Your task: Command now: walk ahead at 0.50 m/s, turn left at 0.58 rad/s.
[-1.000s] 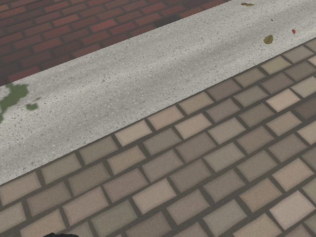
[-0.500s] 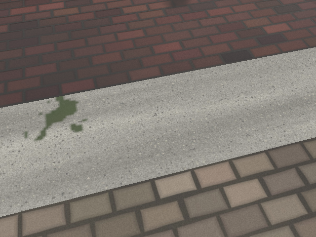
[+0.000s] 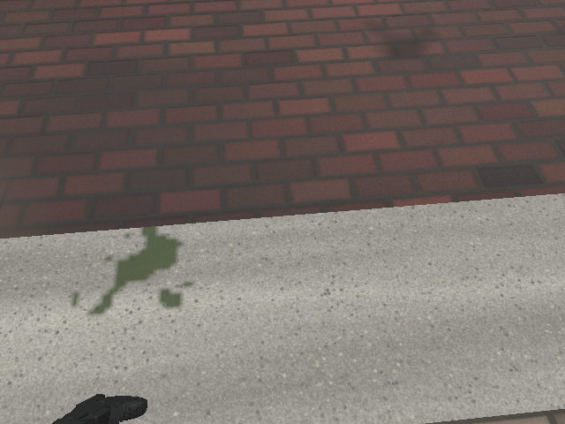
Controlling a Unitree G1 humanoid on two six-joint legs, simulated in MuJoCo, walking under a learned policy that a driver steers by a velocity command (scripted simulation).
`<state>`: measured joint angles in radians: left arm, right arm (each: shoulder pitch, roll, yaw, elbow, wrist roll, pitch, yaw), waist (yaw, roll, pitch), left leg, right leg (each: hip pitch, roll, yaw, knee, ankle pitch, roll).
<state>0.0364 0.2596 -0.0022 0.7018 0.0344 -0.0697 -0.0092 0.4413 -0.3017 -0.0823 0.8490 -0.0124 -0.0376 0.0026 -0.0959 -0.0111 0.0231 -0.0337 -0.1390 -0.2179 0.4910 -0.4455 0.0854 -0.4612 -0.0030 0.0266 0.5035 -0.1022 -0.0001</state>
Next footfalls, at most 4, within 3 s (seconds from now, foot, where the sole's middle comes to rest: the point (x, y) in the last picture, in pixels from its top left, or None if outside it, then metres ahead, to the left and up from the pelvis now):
0.50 left None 0.36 0.15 -0.76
1.04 right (250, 329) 0.71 0.05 -0.76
1.58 left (154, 266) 0.92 0.30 -0.76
2.30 right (219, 191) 1.33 0.13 -0.93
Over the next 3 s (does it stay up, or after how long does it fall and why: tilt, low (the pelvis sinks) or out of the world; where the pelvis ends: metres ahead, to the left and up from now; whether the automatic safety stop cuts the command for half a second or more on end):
stays up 1.53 0.17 -0.15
